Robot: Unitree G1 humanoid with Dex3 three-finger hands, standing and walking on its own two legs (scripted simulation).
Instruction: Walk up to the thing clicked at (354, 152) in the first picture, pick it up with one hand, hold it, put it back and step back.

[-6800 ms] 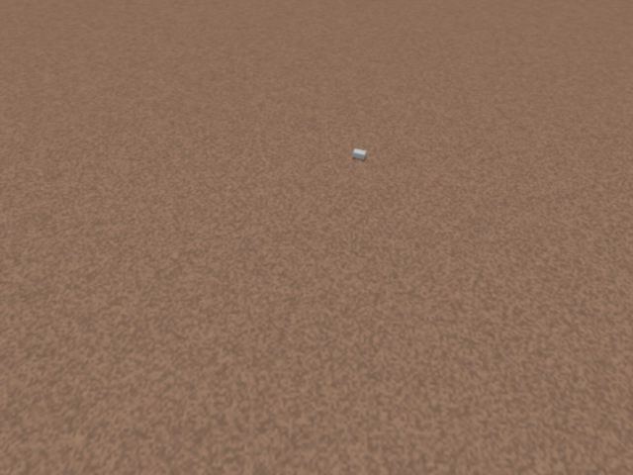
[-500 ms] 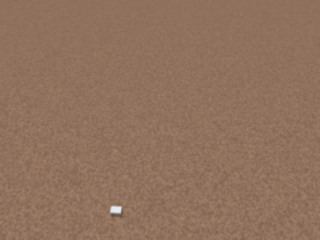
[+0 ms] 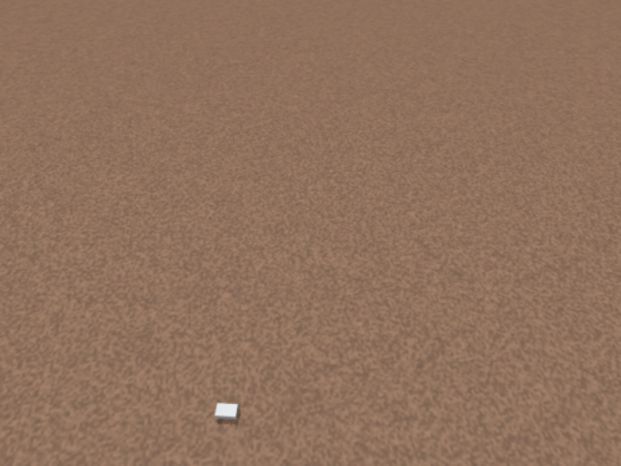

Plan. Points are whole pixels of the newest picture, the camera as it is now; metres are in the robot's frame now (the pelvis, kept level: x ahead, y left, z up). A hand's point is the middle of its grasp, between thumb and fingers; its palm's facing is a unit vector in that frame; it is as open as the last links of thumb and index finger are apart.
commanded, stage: stand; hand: left
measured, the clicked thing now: (227, 411) +0.40 +0.26 -0.77
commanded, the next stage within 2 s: none
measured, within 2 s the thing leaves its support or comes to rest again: neither
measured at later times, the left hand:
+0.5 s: hand out of the picture +0.06 +0.25 -0.16, palm faces -0.03 -0.94 -0.34, open 7.3 cm
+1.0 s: hand out of the picture +0.08 +0.26 -0.16, palm faces -0.03 -0.94 -0.34, open 7.3 cm
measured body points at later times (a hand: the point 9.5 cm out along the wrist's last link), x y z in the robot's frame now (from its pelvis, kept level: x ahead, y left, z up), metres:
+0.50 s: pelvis +0.00 +0.00 +0.00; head +0.01 +0.00 +0.45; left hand +0.07 +0.30 -0.14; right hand +0.07 -0.30 -0.13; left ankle +0.00 +0.14 -0.75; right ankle -0.03 -0.13 -0.75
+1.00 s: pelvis +0.00 +0.00 +0.00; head +0.02 +0.01 +0.45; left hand +0.08 +0.31 -0.13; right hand +0.08 -0.30 -0.13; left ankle +0.00 +0.14 -0.75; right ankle -0.03 -0.13 -0.75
